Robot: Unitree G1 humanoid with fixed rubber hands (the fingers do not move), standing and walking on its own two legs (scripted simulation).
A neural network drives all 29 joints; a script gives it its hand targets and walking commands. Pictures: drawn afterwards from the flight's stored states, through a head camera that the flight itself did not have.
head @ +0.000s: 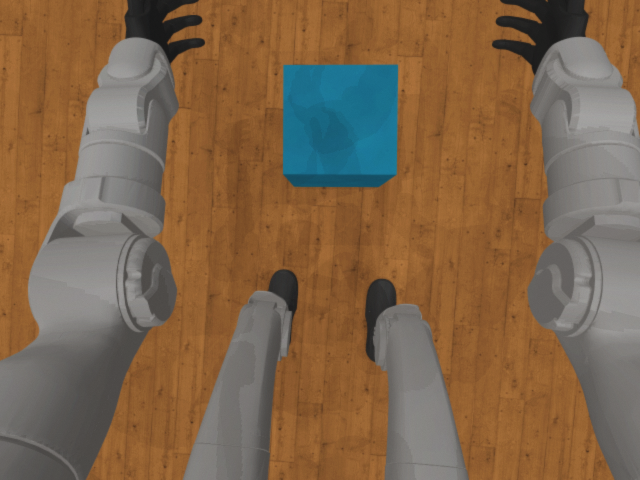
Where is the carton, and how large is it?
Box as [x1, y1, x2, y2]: [283, 65, 397, 186]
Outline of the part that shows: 283,65 283,174 294,186 379,186 396,174 397,65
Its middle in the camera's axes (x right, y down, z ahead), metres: +0.04 -0.22 +0.84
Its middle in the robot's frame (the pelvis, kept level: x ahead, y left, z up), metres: +0.55 +0.02 -0.53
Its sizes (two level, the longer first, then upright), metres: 0.210 0.200 0.250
